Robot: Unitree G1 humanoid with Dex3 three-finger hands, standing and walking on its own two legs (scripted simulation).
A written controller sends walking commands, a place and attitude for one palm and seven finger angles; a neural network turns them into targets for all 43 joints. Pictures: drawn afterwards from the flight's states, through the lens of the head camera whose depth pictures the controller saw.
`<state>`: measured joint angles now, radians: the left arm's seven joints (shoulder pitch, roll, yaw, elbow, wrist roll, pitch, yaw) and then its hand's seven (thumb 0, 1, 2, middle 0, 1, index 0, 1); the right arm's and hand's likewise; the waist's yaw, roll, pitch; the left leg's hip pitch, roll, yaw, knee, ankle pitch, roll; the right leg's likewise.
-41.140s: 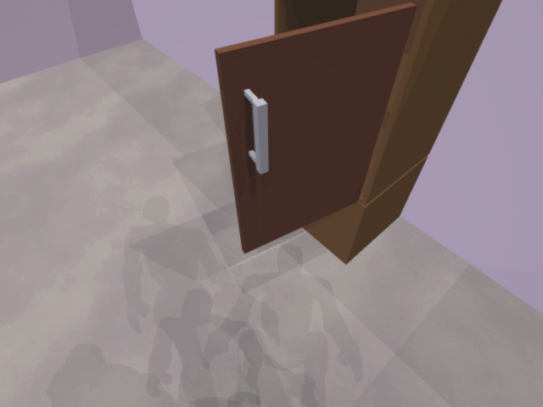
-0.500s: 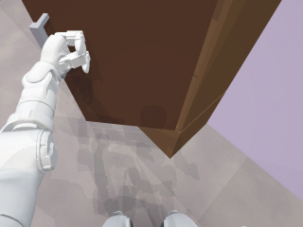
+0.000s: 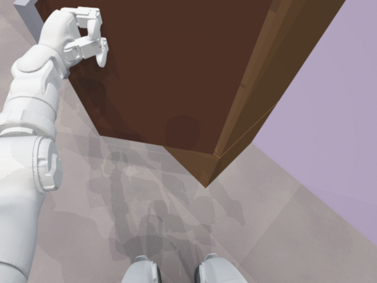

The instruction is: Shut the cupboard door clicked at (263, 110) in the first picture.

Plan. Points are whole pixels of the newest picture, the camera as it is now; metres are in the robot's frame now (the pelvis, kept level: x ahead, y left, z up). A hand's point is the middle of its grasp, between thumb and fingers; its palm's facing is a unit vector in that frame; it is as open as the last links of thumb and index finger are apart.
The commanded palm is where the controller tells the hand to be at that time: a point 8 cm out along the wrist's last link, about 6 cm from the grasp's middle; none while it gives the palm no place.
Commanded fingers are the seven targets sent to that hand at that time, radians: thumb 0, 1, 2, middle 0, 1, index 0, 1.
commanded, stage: push the door shut along its arc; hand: left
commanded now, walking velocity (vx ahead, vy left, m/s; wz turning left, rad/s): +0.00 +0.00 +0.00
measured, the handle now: (51, 37) +0.58 +0.20 +0.14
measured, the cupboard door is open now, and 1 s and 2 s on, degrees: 36 22 22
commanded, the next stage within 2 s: pull the fist back off the door in 0.32 s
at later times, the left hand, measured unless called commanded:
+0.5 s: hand (117, 26) +0.58 +0.08 +0.16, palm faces -0.27 -0.96 +0.09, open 3.2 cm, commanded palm +0.59 +0.11 +0.15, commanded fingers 0.00 0.90 0.90 -1.30 -1.50 -1.30 -1.50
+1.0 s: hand (118, 35) +0.56 +0.08 +0.16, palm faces +0.01 -1.00 -0.04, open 3.1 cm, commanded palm +0.52 +0.12 +0.15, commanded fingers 0.00 0.90 0.90 -1.30 -1.50 -1.30 -1.50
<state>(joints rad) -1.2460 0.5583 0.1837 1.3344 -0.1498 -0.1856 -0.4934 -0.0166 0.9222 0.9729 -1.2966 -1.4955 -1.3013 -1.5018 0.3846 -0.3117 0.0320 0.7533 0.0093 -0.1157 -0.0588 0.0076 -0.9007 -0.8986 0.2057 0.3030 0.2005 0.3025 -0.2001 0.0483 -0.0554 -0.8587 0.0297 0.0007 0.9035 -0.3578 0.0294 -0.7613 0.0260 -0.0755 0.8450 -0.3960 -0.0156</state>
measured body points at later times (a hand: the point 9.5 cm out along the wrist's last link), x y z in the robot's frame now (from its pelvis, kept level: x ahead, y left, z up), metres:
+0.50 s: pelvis +0.01 +0.01 -0.01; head +0.15 +0.01 +0.41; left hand +0.59 +0.13 +0.16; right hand -0.04 -0.27 -0.12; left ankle +0.04 +0.10 -0.69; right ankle +0.00 -0.11 -0.69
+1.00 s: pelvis +0.03 -0.01 +0.02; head +0.11 -0.02 +0.46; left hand +0.55 +0.13 +0.16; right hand -0.02 -0.26 -0.11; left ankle +0.04 +0.10 -0.69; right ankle +0.00 -0.11 -0.69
